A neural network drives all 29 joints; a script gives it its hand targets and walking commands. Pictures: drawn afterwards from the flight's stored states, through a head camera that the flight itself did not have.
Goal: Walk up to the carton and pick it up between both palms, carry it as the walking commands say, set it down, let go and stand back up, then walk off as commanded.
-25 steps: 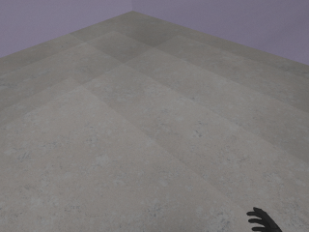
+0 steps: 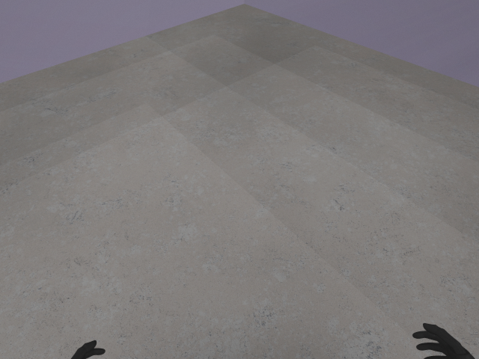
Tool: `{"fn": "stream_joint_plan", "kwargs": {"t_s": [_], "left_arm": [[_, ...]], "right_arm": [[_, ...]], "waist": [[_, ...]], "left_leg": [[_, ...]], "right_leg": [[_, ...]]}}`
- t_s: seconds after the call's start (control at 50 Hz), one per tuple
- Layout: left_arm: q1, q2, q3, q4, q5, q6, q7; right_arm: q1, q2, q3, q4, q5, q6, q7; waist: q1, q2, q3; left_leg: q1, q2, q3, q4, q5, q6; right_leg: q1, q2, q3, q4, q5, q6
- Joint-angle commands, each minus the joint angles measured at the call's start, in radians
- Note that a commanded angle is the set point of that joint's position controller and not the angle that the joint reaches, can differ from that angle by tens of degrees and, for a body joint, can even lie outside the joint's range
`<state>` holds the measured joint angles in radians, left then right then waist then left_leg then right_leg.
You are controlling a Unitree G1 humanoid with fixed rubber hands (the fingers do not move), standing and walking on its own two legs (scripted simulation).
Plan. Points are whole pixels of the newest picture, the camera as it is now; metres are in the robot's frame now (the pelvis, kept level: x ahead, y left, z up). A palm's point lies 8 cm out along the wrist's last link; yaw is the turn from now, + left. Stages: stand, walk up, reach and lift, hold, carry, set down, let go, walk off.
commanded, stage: walk up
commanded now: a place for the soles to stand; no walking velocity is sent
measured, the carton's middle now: out of the picture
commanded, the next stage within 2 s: none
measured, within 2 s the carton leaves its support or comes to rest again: neither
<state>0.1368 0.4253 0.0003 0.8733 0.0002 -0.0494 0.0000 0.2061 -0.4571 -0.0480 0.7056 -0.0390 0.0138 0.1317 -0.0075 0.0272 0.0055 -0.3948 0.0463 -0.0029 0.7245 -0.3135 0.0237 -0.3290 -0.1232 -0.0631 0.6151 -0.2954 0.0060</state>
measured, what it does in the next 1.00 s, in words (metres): steps to the left, turning left: left foot, then right foot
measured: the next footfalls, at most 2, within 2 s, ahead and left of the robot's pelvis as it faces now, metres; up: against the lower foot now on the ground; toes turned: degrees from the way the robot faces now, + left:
left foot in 0.02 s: +0.07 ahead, +0.13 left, +0.00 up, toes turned +1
right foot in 0.24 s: +0.09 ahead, -0.06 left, +0.00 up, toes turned +3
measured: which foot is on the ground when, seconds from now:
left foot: up 0.00-0.00, down 0.02-0.26, up 0.28-0.62, down 0.64-0.86, up 0.88-1.00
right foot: down 0.00-0.02, up 0.04-0.22, down 0.24-0.64, up 0.66-0.82, down 0.84-1.00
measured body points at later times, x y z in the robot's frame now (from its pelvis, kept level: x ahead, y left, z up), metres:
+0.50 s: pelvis +0.00 +0.08 +0.02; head +0.05 +0.05 +0.47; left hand +0.04 +0.43 -0.06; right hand +0.20 -0.19 -0.10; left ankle +0.01 +0.25 -0.67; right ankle +0.05 -0.06 -0.72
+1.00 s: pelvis -0.01 +0.21 +0.02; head +0.02 +0.21 +0.46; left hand -0.07 +0.56 -0.08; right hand +0.26 +0.00 -0.08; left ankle -0.04 +0.36 -0.69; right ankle +0.07 +0.10 -0.72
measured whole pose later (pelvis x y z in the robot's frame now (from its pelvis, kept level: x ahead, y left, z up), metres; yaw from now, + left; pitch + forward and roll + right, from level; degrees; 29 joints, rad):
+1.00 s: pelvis -0.01 +0.21 +0.02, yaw +25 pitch +6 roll +0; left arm 0.17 0.45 0.00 0.96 0.00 -0.08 -0.01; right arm 0.15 -0.44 -0.05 0.71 -0.07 0.04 0.16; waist 0.00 0.04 -0.04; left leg -0.57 0.01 -0.07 0.80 -0.27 0.00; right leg -0.37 -0.11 -0.17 0.48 -0.19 -0.03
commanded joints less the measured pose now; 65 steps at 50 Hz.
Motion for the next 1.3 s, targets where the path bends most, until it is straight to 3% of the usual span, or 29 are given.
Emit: {"fn": "stream_joint_plan", "kwargs": {"t_s": [0.0,0.02,0.04,0.1,0.16,0.22,0.24,0.26,0.28,0.32,0.38,0.48,0.58,0.6,0.62,0.64,0.66,0.8,0.82,0.84,0.86,0.9,0.96,1.06,1.1,1.14,1.16,1.18,1.28], "left_arm": [[-0.119,0.232,0.105,-0.080,0.004,-0.004,-0.012],[-0.146,0.226,0.096,-0.108,0.007,0.004,-0.008],[-0.162,0.252,0.105,-0.098,0.008,0.004,0.000],[-0.107,0.250,0.088,-0.072,-0.005,-0.010,0.005],[-0.040,0.250,0.085,-0.061,-0.007,-0.012,0.011],[0.118,0.186,0.056,0.001,-0.022,-0.036,0.024],[0.147,0.238,0.071,0.016,-0.012,-0.043,0.032],[0.103,0.368,0.103,0.014,-0.007,-0.041,0.042],[0.067,0.334,0.099,0.009,-0.021,-0.040,0.038],[-0.005,0.261,0.083,-0.002,-0.019,-0.042,0.034],[0.001,0.250,0.083,0.009,-0.010,-0.047,0.023],[0.025,0.306,0.107,0.006,0.008,-0.028,0.000],[-0.065,0.318,0.093,0.006,0.013,-0.009,-0.027],[-0.090,0.289,0.083,0.000,0.008,-0.004,-0.026],[-0.107,0.247,0.069,-0.007,0.012,0.004,-0.024],[-0.105,0.210,0.064,-0.031,0.012,0.014,-0.024],[-0.153,0.234,0.068,-0.037,0.007,0.019,-0.012],[0.125,0.231,0.074,0.054,-0.008,-0.019,0.017],[0.167,0.255,0.079,0.065,0.001,-0.031,0.024],[0.195,0.330,0.098,0.071,0.014,-0.039,0.034],[0.096,0.401,0.119,0.058,0.018,-0.040,0.036],[0.011,0.312,0.102,0.034,0.013,-0.048,0.025],[0.004,0.303,0.112,0.045,0.023,-0.055,0.017],[-0.001,0.353,0.127,0.034,0.029,-0.041,-0.010],[-0.032,0.351,0.121,0.040,0.022,-0.028,-0.023],[-0.097,0.277,0.091,0.018,0.022,-0.009,-0.023],[-0.083,0.230,0.077,0.000,0.019,0.001,-0.020],[-0.114,0.241,0.077,-0.016,0.012,0.004,-0.002],[-0.013,0.270,0.089,0.037,0.000,-0.025,0.017]], "right_arm": [[0.061,-0.222,-0.098,-0.022,-0.024,-0.021,-0.013],[0.039,-0.338,-0.116,-0.050,-0.011,-0.018,-0.020],[0.021,-0.327,-0.114,-0.056,-0.009,-0.014,-0.028],[-0.009,-0.250,-0.087,-0.059,-0.001,-0.006,-0.044],[-0.032,-0.238,-0.083,-0.079,0.008,0.005,-0.032],[-0.115,-0.201,-0.064,-0.108,0.002,0.014,-0.018],[-0.115,-0.129,-0.035,-0.122,0.002,0.005,-0.010],[-0.130,-0.106,-0.032,-0.128,-0.021,-0.001,-0.002],[-0.147,-0.173,-0.050,-0.096,-0.041,0.008,-0.004],[-0.065,-0.191,-0.061,-0.060,-0.035,0.002,0.007],[-0.060,-0.167,-0.048,-0.039,-0.032,0.002,0.024],[-0.127,-0.160,-0.040,-0.059,-0.027,0.013,0.031],[-0.014,-0.175,-0.063,-0.027,-0.026,0.001,0.006],[0.030,-0.204,-0.073,-0.017,-0.033,-0.004,-0.006],[0.094,-0.274,-0.091,0.012,-0.040,-0.009,-0.024],[0.039,-0.371,-0.113,-0.008,-0.045,-0.008,-0.039],[-0.007,-0.380,-0.111,-0.027,-0.040,-0.003,-0.041],[-0.166,-0.220,-0.081,-0.116,-0.022,0.028,-0.018],[-0.167,-0.170,-0.061,-0.130,-0.015,0.026,-0.013],[-0.208,-0.087,-0.034,-0.142,-0.016,0.012,-0.005],[-0.166,-0.112,-0.044,-0.131,-0.047,0.010,-0.001],[-0.144,-0.178,-0.063,-0.083,-0.046,0.006,0.009],[-0.111,-0.175,-0.072,-0.060,-0.028,0.007,0.036],[-0.122,-0.142,-0.062,-0.062,-0.008,0.005,0.033],[-0.050,-0.153,-0.075,-0.046,-0.006,-0.004,0.014],[0.037,-0.235,-0.101,-0.005,-0.021,-0.010,-0.017],[0.011,-0.345,-0.128,-0.022,-0.031,-0.007,-0.030],[-0.033,-0.369,-0.127,-0.046,-0.030,0.000,-0.034],[-0.104,-0.263,-0.115,-0.088,-0.034,0.027,-0.019]], "waist": [[-0.062,0.154,-0.101],[-0.087,0.266,-0.079],[-0.090,0.191,-0.076],[-0.049,0.149,-0.076],[-0.030,0.139,-0.088],[0.079,0.050,-0.212],[0.105,-0.106,-0.278],[0.098,-0.273,-0.230],[0.071,-0.086,-0.200],[0.013,-0.033,-0.222],[0.030,-0.089,-0.259],[0.069,-0.162,-0.270],[-0.031,-0.199,-0.257],[-0.060,-0.151,-0.219],[-0.067,0.018,-0.193],[-0.044,0.227,-0.118],[-0.076,0.205,-0.098],[0.070,0.157,-0.140],[0.099,0.048,-0.187],[0.145,-0.185,-0.237],[0.093,-0.174,-0.209],[0.038,-0.043,-0.187],[0.011,-0.102,-0.223],[0.009,-0.173,-0.246],[-0.041,-0.189,-0.252],[-0.088,-0.011,-0.182],[-0.065,0.208,-0.134],[-0.079,0.255,-0.090],[-0.022,0.193,-0.032]], "left_leg": [[0.123,0.071,-0.216,-0.405,0.130,0.093],[0.179,0.193,-0.516,-0.529,0.167,0.189],[0.194,0.212,-0.547,-0.520,0.163,0.240],[0.206,0.130,-0.430,-0.434,0.289,0.195],[0.183,0.135,-0.460,-0.423,0.389,0.181],[0.028,0.071,-0.335,-0.262,0.483,0.137],[-0.162,-0.053,-0.183,-0.081,0.242,0.073],[-0.407,-0.126,-0.061,0.121,-0.086,0.001],[-0.400,-0.016,-0.137,0.243,-0.071,-0.019],[-0.382,-0.002,-0.132,0.288,0.003,-0.039],[-0.362,0.002,-0.042,0.284,0.112,-0.051],[-0.293,0.075,0.030,0.086,0.060,-0.055],[0.042,0.003,0.116,-0.211,0.097,-0.012],[0.088,-0.022,0.085,-0.283,0.096,0.007],[0.156,0.024,-0.074,-0.343,0.217,0.039],[0.223,0.171,-0.432,-0.473,0.290,0.134],[0.280,0.213,-0.500,-0.472,0.351,0.239],[-0.042,0.081,-0.377,-0.337,0.299,0.147],[-0.182,0.016,-0.304,-0.248,0.248,0.095],[-0.351,-0.118,-0.101,-0.028,0.002,0.037],[-0.457,-0.020,-0.078,0.158,-0.071,-0.019],[-0.392,0.050,-0.114,0.235,-0.009,-0.037],[-0.325,0.055,-0.037,0.201,0.068,-0.045],[-0.179,0.077,0.036,-0.054,0.048,-0.021],[-0.068,0.029,0.079,-0.185,0.092,0.001],[0.103,-0.024,-0.045,-0.344,0.137,0.047],[0.191,0.119,-0.385,-0.460,0.189,0.128],[0.263,0.148,-0.529,-0.483,0.190,0.220],[0.057,0.084,-0.483,-0.459,0.197,0.196]], "right_leg": [[-0.158,0.048,-0.176,0.165,-0.089,-0.057],[-0.341,0.148,-0.101,0.262,-0.234,-0.024],[-0.340,0.126,0.001,0.351,-0.227,-0.023],[-0.301,0.116,0.049,0.279,-0.136,-0.028],[-0.184,0.152,0.054,0.126,-0.102,-0.037],[0.207,0.122,0.097,-0.244,0.101,-0.065],[0.402,-0.059,0.269,-0.328,0.085,-0.125],[0.431,-0.410,0.525,-0.453,0.049,-0.242],[0.347,-0.449,0.476,-0.430,0.065,-0.271],[0.358,-0.345,0.271,-0.356,0.165,-0.222],[0.385,-0.228,0.063,-0.323,0.343,-0.178],[0.347,-0.251,-0.030,-0.304,0.310,-0.225],[0.106,-0.216,-0.130,-0.140,0.197,-0.138],[0.043,-0.165,-0.140,-0.039,0.155,-0.098],[-0.063,-0.068,-0.172,0.152,0.040,-0.047],[-0.338,0.065,-0.155,0.285,-0.255,0.011],[-0.442,0.086,-0.035,0.353,-0.278,0.018],[0.111,0.109,0.060,-0.102,0.022,-0.050],[0.323,0.060,0.104,-0.243,0.081,-0.080],[0.465,-0.222,0.364,-0.393,-0.103,-0.141],[0.387,-0.491,0.457,-0.488,-0.120,-0.229],[0.322,-0.399,0.266,-0.399,0.008,-0.229],[0.334,-0.286,0.029,-0.354,0.166,-0.216],[0.263,-0.266,-0.110,-0.253,0.199,-0.214],[0.212,-0.238,-0.145,-0.155,0.187,-0.164],[-0.002,-0.091,-0.213,0.097,0.005,-0.061],[-0.250,0.029,-0.213,0.254,-0.264,0.004],[-0.417,0.077,-0.072,0.314,-0.290,0.017],[-0.178,0.077,0.039,0.186,-0.139,-0.013]]}}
